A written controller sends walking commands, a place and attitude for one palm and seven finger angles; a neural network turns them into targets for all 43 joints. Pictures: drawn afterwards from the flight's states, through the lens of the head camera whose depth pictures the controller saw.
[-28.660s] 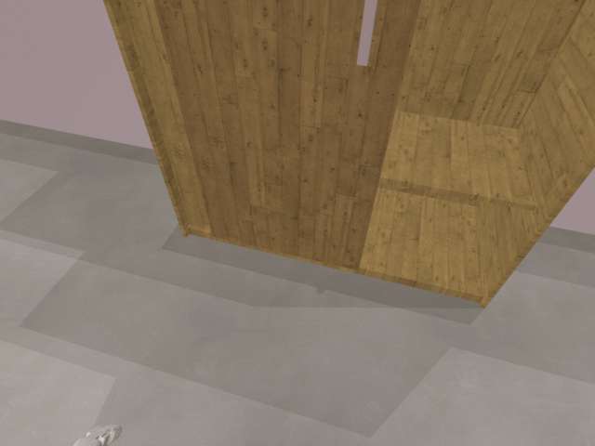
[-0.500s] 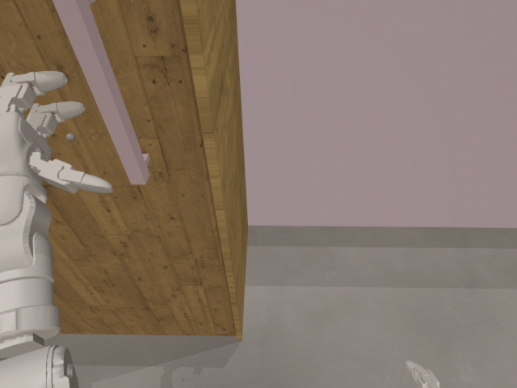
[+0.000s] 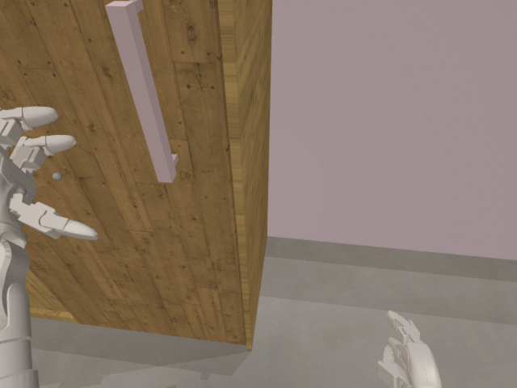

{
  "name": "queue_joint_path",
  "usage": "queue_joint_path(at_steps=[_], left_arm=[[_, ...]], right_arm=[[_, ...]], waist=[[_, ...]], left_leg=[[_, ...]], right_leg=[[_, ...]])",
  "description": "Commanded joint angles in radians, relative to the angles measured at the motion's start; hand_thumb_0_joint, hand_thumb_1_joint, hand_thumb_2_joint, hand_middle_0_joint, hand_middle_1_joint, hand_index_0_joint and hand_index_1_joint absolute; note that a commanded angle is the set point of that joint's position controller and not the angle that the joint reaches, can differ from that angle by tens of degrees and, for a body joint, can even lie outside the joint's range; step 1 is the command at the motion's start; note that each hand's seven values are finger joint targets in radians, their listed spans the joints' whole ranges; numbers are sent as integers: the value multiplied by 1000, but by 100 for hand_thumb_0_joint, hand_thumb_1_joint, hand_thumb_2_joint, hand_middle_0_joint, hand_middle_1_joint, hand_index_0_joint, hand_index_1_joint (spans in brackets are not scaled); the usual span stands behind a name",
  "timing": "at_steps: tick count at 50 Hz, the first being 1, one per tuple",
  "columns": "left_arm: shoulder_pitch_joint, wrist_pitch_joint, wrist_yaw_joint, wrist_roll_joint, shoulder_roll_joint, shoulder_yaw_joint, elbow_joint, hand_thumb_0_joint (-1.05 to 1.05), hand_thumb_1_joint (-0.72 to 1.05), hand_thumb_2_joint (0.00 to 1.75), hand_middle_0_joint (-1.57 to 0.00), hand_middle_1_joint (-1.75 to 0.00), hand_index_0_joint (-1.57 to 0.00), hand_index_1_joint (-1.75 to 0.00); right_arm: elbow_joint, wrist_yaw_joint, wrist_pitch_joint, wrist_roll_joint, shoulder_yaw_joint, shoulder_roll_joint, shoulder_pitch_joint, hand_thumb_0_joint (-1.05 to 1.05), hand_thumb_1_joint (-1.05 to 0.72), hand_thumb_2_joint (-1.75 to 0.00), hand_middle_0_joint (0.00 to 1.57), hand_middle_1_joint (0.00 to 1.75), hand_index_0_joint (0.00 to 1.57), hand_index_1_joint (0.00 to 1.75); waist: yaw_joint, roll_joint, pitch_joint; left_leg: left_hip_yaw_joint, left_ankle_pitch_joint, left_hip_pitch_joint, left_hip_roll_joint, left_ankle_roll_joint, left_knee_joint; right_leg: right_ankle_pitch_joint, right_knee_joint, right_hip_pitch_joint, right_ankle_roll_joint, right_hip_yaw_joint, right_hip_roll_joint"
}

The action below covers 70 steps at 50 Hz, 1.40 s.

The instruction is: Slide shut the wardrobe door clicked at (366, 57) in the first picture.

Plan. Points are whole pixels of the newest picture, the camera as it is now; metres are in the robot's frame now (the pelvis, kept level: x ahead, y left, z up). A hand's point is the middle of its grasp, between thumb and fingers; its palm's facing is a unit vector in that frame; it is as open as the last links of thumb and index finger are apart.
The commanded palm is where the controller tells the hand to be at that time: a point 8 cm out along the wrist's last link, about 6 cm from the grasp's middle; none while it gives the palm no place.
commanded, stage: draw the hand back to the body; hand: left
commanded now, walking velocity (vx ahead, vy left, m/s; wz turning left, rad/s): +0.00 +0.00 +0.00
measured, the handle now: (153, 101) +0.42 +0.21 +0.26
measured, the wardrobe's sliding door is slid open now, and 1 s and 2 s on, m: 0.00 0.00 0.00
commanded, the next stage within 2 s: step back with the hand held close in 1.66 s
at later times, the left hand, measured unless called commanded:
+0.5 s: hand (44, 214) +0.24 +0.29 +0.21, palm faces +0.15 -0.99 -0.05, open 14.7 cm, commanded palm +0.20 +0.32 +0.21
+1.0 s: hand (55, 242) +0.22 +0.28 +0.18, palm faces +0.47 -0.82 -0.32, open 11.6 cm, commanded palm +0.16 +0.31 +0.19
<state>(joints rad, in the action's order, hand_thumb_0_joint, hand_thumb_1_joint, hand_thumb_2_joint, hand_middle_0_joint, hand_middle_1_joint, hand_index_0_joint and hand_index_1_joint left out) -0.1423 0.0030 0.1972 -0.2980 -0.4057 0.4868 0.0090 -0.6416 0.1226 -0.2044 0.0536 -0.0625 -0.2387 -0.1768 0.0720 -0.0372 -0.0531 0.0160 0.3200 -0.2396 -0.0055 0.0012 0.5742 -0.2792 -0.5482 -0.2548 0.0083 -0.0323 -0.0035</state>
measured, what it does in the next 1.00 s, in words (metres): stands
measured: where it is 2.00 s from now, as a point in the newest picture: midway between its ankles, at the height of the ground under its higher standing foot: outside the picture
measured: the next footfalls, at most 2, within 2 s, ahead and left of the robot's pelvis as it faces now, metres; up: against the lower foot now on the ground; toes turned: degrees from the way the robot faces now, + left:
none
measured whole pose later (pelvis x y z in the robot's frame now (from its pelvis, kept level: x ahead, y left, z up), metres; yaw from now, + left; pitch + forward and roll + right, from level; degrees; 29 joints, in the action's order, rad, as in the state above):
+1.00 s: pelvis +0.00 +0.01 +0.01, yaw -1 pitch -4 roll -1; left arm 0.31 -0.08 -0.10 -0.09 -0.34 0.35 0.31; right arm -0.70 0.07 -0.18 0.01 -0.03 -0.23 -0.24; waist 0.07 -0.06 0.00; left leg 0.00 0.28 -0.12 0.01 0.02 0.48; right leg -0.24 -0.45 -0.14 -0.01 -0.01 0.01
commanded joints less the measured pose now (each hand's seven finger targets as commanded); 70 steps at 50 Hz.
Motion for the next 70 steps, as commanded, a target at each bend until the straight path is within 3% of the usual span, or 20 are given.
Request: queue_joint_path(at_steps=[1,4,5,6,11,14,18,22,25,29,30,31,32,37,44,49,53,56,64,70], left_arm=[[-324,-64,-13,-22,-260,69,264,0,-55,20,-25,-115,-25,-115],[-317,-45,-16,-19,-266,71,222,0,-55,20,-25,-115,-25,-115],[-228,64,41,-11,-292,34,104,0,-55,20,-25,-115,-25,-115],[-284,113,71,-21,-288,22,191,0,-55,20,-25,-115,-25,-115],[-215,251,150,-51,-346,75,306,0,-55,20,-25,-115,-25,-115],[-151,285,209,-103,-364,118,343,0,-55,20,-25,-115,-25,-115],[-23,275,182,-138,-352,189,304,0,-55,20,-25,-115,-25,-115],[-22,323,145,-115,-269,106,306,0,-55,20,-25,-115,-25,-115],[-64,335,140,-91,-247,46,380,0,-51,22,-25,-113,-25,-113],[-95,278,138,-74,-253,24,500,0,-37,29,-24,-104,-24,-104],[-162,119,-74,100,-353,58,668,0,-33,31,-24,-102,-24,-102],[-11,78,-159,110,-222,6,515,0,-30,32,-24,-100,-24,-100],[38,56,-197,114,-195,-9,505,0,-26,34,-24,-98,-24,-98],[158,-64,-282,167,-173,-5,485,0,-8,43,-23,-87,-23,-87],[260,-134,-306,198,-149,-38,521,0,17,55,-22,-73,-22,-73],[315,-148,-310,207,-153,-25,490,0,36,64,-22,-62,-22,-62],[393,-155,-307,209,-143,-20,489,0,50,71,-21,-53,-21,-53],[423,-162,-306,213,-135,-32,535,0,61,76,-21,-47,-21,-47],[482,-151,-308,219,-125,-45,561,0,90,90,-20,-30,-20,-30],[424,-145,-315,226,-123,-53,575,0,90,90,-20,-30,-20,-30]], right_arm=[[147,7,-59,-5,40,-111,101,0,-90,-90,20,30,20,30],[138,16,-59,-3,41,-118,95,0,-90,-90,20,30,20,30],[133,23,-51,13,37,-138,91,0,-90,-90,20,30,20,30],[159,28,-47,24,34,-133,109,0,-90,-90,20,30,20,30],[196,26,-56,30,26,-132,146,0,-90,-90,20,30,20,30],[206,8,-61,32,13,-128,158,0,-90,-90,20,30,20,30],[196,-11,-64,25,19,-125,148,0,-90,-90,20,30,20,30],[189,-21,-45,34,25,-131,152,0,-90,-90,20,30,20,30],[202,-17,-52,34,29,-135,153,0,-90,-90,20,30,20,30],[210,-3,-74,28,22,-121,154,0,-90,-90,20,30,20,30],[218,-26,-96,-30,53,-123,137,0,-90,-90,20,30,20,30],[176,-32,-106,-36,48,-120,123,0,-90,-90,20,30,20,30],[166,-37,-101,-34,47,-124,113,0,-90,-90,20,30,20,30],[144,-43,-62,-36,59,-103,106,0,-90,-90,20,30,20,30],[145,-44,-47,-47,79,-103,114,0,-90,-90,20,30,20,30],[137,-38,-35,-45,85,-101,119,0,-90,-90,20,30,20,30],[140,-40,-25,-46,90,-96,112,0,-90,-90,20,30,20,30],[145,-43,-26,-49,91,-93,110,0,-90,-90,20,30,20,30],[158,-38,-21,-53,95,-93,99,0,-90,-90,20,30,20,30],[154,-33,-18,-54,89,-88,101,0,-90,-90,20,30,20,30]], waist=[[-10,-55,-157],[-21,-37,-114],[-20,-65,-123],[-16,-93,-141],[4,-61,-230],[8,-19,-218],[18,7,-116],[4,-73,-15],[-13,-83,-48],[-19,-75,-105],[7,-74,-22],[-15,-46,17],[-5,1,40],[-4,-91,-43],[-2,-10,-65],[1,21,3],[6,2,-6],[8,-55,-25],[3,4,9],[-3,-59,16]], left_leg=[[-15,-232,43,8,15,-75],[-10,-196,26,6,16,-82],[1,-179,36,-5,17,-108],[2,-191,52,1,20,-110],[12,-306,114,0,27,-93],[20,-338,125,0,27,-94],[23,-309,84,-2,17,-103],[24,-222,63,-10,6,-121],[30,-196,88,-11,15,-125],[35,-173,129,-6,25,-125],[15,-168,41,8,17,-132],[14,-125,28,-2,6,-142],[30,-82,7,-9,2,-164],[-6,-121,57,-14,5,-173],[-9,-187,90,-20,17,-184],[-12,-184,80,-20,20,-192],[-21,-234,89,-19,17,-188],[-25,-273,104,-18,13,-186],[-25,-276,107,-19,14,-189],[-23,-260,122,-16,10,-196]], right_leg=[[214,73,56,10,12,7],[165,90,34,9,12,6],[175,89,66,15,9,11],[185,97,77,13,7,16],[292,79,143,15,-8,11],[331,79,154,12,-19,1],[285,90,103,13,-29,-9],[173,111,31,13,-22,-4],[141,113,28,9,-20,-2],[116,118,44,7,-16,-8],[103,173,41,8,20,-8],[79,157,26,14,6,0],[52,158,33,15,2,5],[90,154,115,16,17,23],[138,160,149,11,14,22],[123,180,133,10,13,21],[172,176,158,12,15,23],[212,167,170,12,14,23],[212,183,158,9,14,14],[190,189,151,11,14,15]])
